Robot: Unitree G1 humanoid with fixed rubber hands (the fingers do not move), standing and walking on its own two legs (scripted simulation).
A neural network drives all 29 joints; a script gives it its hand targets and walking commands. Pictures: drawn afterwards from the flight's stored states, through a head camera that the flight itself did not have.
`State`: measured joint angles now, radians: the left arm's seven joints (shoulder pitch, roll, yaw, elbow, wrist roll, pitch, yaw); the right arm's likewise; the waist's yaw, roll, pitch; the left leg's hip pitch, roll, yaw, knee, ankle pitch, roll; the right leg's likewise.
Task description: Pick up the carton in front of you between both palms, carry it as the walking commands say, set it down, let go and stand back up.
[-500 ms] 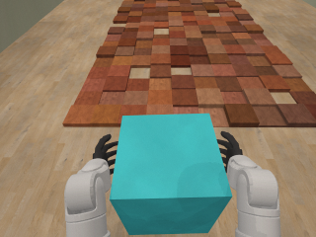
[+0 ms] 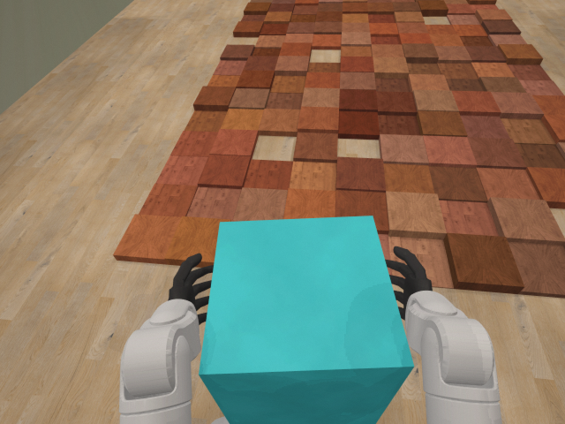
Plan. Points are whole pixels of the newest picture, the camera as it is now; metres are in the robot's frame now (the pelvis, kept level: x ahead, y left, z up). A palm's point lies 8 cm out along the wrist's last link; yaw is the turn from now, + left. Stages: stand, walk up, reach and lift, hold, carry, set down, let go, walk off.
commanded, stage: carry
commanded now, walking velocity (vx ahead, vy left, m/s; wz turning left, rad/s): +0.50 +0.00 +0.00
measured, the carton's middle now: (300, 328) +0.26 +0.01 -0.01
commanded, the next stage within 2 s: none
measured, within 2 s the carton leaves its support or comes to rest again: neither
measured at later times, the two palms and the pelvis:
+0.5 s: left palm (211, 87) +0.69 +0.17 +0.14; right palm (367, 85) +0.66 -0.12 +0.14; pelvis +0.34 +0.05 -0.01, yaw -2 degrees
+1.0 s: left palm (243, 21) +1.07 +0.15 +0.12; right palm (353, 15) +1.09 -0.15 +0.12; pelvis +0.68 -0.01 -0.02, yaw -2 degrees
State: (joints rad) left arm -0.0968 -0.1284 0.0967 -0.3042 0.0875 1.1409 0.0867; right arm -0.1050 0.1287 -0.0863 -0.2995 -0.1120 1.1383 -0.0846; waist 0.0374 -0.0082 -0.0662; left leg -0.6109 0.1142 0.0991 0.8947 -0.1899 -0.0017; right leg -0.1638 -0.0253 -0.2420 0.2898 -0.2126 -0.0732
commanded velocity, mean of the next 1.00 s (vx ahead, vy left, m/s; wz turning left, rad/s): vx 0.50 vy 0.00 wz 0.00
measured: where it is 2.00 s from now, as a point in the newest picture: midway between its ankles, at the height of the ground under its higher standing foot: (302, 179)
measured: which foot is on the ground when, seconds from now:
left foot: up 0.00-0.20, down 0.22-0.70, up 0.72-1.00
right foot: down 0.00-0.26, up 0.28-0.70, down 0.72-1.00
